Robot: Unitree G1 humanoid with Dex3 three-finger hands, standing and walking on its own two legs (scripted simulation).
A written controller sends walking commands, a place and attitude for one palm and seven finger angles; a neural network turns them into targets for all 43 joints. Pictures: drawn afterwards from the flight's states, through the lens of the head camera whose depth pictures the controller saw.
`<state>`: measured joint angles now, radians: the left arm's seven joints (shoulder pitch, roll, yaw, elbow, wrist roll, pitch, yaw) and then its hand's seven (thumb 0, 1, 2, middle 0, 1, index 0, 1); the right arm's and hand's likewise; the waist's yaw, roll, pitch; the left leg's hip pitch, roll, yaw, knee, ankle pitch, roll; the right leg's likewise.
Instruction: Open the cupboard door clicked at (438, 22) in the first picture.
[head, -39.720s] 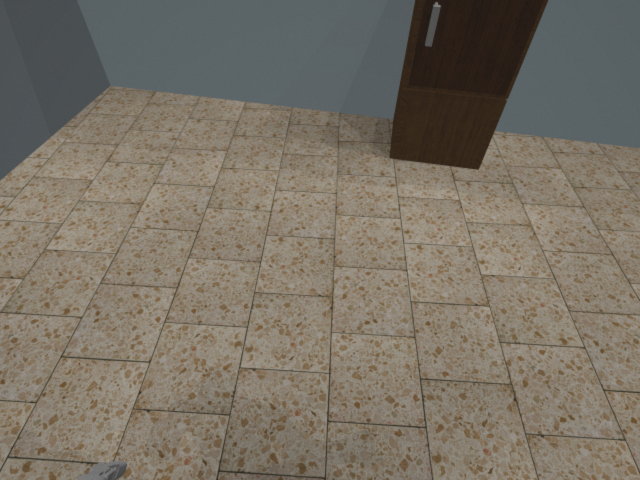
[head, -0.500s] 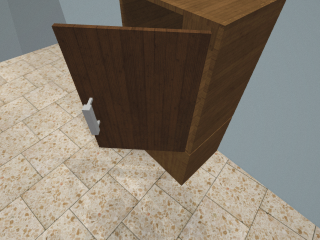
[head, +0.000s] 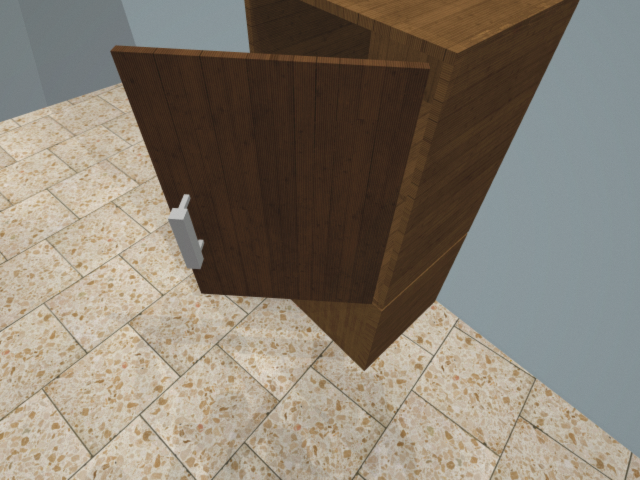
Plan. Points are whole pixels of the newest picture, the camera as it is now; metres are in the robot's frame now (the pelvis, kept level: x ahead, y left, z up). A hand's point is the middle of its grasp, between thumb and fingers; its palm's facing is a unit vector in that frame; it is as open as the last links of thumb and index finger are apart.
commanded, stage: look again from close up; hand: left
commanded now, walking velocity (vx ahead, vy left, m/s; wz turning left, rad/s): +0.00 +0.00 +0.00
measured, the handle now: (190, 231) +0.54 +0.28 -0.09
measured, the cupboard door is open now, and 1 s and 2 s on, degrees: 44 44 44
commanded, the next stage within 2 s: shuffle to correct the standing spot in 0.12 s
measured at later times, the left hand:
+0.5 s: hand out of the picture +0.03 +0.21 -0.18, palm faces +0.05 -0.97 -0.25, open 7.3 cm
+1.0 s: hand out of the picture +0.03 +0.25 -0.18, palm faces +0.00 -0.98 -0.18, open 7.3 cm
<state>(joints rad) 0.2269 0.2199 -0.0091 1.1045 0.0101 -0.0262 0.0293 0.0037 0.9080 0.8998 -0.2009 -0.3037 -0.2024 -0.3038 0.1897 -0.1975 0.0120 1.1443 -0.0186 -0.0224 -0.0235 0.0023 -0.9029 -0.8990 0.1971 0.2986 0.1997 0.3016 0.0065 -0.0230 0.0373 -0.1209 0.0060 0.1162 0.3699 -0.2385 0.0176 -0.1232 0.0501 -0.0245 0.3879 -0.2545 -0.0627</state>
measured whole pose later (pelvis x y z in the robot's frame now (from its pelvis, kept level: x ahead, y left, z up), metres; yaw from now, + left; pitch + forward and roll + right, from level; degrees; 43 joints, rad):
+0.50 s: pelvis -0.01 +0.01 +0.00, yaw +1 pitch +0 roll +0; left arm 0.23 0.21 0.01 1.06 0.01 -0.01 0.04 0.00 0.91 0.90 -0.20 -0.30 -0.20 -0.30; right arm 0.22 -0.21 -0.01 1.10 -0.02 0.02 -0.02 0.00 -0.90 -0.90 0.20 0.30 0.20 0.30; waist 0.02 -0.01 0.03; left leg -0.18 0.00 0.11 0.47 -0.28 0.00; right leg -0.16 0.03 -0.03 0.45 -0.28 -0.05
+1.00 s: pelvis -0.01 +0.08 +0.00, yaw +0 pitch +1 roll +0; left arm 0.21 0.18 0.04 1.06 0.02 0.03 0.03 0.01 0.93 0.90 -0.20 -0.30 -0.20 -0.30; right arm 0.30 -0.10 -0.01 1.11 -0.04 -0.02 -0.03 0.01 -0.92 -0.90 0.20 0.30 0.20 0.30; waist -0.02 -0.05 0.04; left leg -0.21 -0.03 0.12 0.41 -0.22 0.08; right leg -0.28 -0.04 -0.03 0.69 -0.45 -0.01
